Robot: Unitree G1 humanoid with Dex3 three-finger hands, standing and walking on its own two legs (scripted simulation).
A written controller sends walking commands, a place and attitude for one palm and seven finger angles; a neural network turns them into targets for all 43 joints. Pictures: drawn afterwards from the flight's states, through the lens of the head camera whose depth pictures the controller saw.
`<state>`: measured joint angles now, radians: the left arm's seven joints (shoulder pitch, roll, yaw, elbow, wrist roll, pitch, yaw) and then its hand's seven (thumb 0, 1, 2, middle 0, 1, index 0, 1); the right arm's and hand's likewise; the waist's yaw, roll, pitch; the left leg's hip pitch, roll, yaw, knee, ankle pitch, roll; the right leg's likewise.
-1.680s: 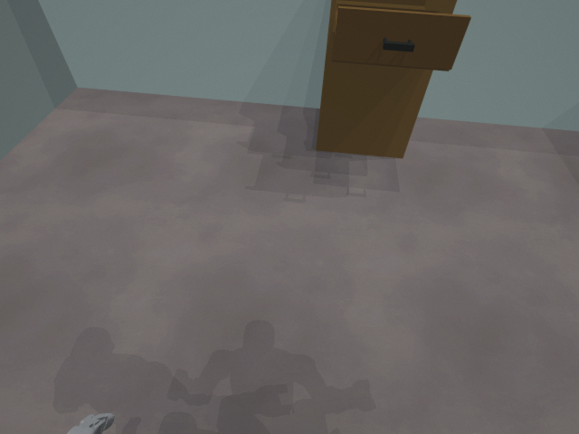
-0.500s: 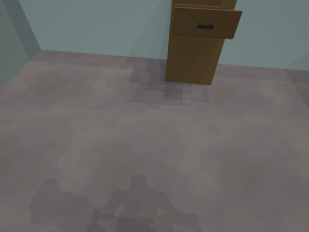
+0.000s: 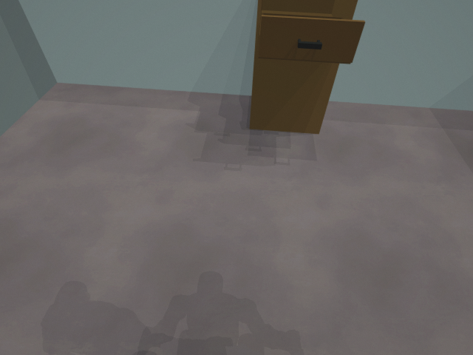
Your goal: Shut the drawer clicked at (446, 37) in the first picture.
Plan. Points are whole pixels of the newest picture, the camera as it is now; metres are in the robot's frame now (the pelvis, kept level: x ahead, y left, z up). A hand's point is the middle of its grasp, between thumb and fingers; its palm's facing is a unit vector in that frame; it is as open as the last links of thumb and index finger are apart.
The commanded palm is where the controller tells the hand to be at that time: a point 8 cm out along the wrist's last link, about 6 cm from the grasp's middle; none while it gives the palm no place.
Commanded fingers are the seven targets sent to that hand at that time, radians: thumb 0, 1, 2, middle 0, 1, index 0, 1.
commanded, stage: walk to a spot facing it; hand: left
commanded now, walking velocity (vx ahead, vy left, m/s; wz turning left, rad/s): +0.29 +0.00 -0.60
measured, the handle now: (309, 43) +1.37 -0.23 -0.03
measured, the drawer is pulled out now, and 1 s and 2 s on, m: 0.29 0.29 0.29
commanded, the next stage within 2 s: none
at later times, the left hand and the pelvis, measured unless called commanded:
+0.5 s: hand out of the picture +0.11 +0.13 -0.16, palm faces -0.17 -0.97 -0.20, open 7.4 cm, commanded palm none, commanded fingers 0.00 0.90 0.90 -0.20 -0.30 -0.20 -0.30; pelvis +0.13 -0.05 +0.00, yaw -15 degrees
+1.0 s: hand (207, 207) +0.53 +0.12 -0.17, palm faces -0.42 -0.89 -0.19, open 7.4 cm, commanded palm none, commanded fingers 0.00 0.90 0.90 -0.20 -0.30 -0.20 -0.30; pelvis +0.38 -0.03 +0.00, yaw -30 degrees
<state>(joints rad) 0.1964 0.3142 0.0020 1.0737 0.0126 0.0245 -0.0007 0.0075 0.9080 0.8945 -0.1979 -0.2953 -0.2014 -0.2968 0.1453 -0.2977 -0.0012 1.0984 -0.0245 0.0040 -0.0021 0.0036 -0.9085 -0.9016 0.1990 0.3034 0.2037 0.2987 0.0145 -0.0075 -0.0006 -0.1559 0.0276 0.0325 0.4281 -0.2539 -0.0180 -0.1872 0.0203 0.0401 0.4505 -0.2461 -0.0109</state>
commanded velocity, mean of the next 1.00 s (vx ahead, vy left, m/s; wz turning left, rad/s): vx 0.34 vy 0.00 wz -0.48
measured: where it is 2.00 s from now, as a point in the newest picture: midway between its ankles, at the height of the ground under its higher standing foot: (305, 254)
